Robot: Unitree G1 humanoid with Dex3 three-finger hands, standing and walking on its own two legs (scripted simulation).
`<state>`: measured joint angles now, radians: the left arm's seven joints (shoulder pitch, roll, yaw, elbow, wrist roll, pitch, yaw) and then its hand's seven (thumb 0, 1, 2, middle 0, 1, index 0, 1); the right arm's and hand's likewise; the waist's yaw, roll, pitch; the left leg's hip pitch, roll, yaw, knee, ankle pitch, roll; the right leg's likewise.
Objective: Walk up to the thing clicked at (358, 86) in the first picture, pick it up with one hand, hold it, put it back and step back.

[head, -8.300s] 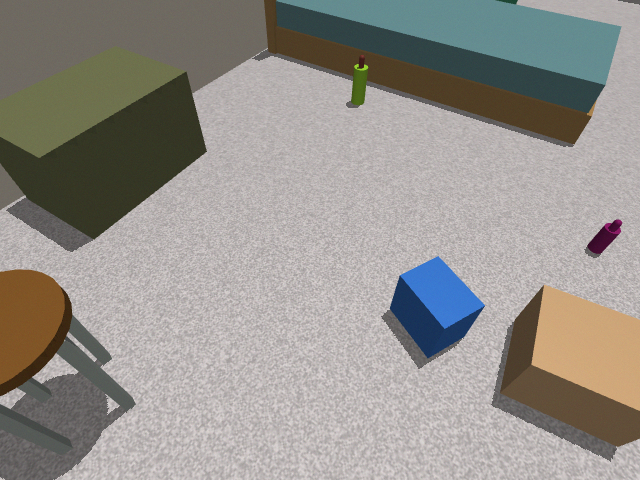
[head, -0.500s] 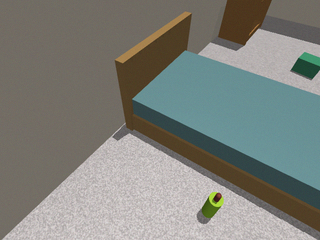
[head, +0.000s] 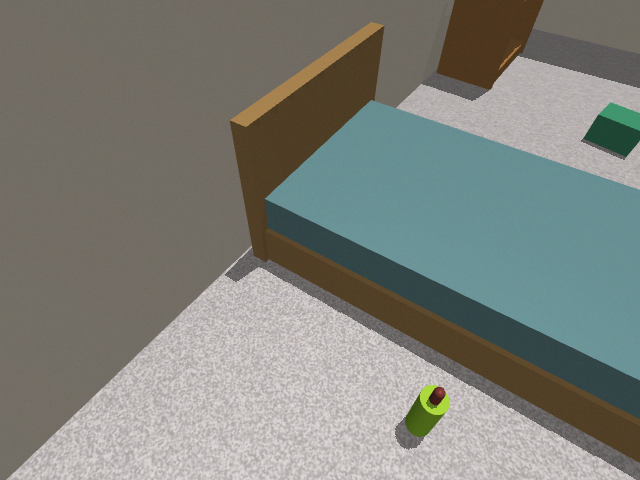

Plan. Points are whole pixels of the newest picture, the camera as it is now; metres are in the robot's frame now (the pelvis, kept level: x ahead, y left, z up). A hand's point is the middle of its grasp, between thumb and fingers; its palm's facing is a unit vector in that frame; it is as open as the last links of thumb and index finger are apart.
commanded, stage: stand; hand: right
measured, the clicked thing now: (428, 408) +0.40 -0.30 -0.65
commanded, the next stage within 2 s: go down in 0.60 s
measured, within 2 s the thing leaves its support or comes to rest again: neither
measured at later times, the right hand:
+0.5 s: hand out of the picture +0.08 -0.25 -0.16, palm faces -0.02 +0.94 -0.34, open 7.4 cm
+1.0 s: hand out of the picture +0.15 -0.27 -0.16, palm faces +0.06 +0.94 -0.35, open 12.5 cm
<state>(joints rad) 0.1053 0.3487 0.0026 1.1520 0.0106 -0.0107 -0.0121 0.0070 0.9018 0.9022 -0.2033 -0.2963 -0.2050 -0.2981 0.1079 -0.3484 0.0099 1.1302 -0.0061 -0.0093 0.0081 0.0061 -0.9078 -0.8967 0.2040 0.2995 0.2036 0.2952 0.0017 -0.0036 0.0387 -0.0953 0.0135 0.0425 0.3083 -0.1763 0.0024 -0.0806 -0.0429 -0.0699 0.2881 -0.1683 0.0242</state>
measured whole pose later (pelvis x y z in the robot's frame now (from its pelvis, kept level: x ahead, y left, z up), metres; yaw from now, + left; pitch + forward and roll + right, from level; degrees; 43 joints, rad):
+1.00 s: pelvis -0.01 +0.00 -0.02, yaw -1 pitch +6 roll +0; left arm 0.25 0.24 0.02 0.77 -0.03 -0.04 0.02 0.01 0.97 0.92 -0.20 -0.30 -0.20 -0.30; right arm -0.02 -0.34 -0.19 0.98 -0.08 0.04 0.03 0.01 -0.33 -0.36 0.05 0.07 0.06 0.06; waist 0.03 0.01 0.01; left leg -0.39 0.03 0.05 0.57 -0.28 0.00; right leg -0.39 -0.04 -0.05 0.56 -0.27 0.01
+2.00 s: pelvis -0.03 -0.01 -0.13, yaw -2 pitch +21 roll +2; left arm 0.22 0.26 0.00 0.58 0.00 -0.24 0.09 0.01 0.90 0.90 -0.21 -0.30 -0.21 -0.30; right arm 0.14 -0.45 -0.40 0.58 0.05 0.05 0.19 -0.01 0.53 -0.04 0.08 0.07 0.08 0.06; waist 0.03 0.01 -0.14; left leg -1.06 0.05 0.08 1.25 -0.56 -0.01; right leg -1.10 -0.05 0.01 1.30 -0.57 0.00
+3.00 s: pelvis -0.09 -0.02 -0.33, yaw +3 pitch +33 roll +7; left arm 0.11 0.35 -0.10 0.69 0.05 -0.21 0.09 0.01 0.88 0.90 -0.21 -0.30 -0.21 -0.30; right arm -0.50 -0.92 -0.88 1.12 0.17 -0.32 0.67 -0.01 0.58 -0.10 0.04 0.09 0.05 0.08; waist 0.05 0.03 -0.12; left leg -1.88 0.05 0.10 1.96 -0.66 0.00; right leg -1.95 -0.06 0.08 2.03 -0.68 -0.01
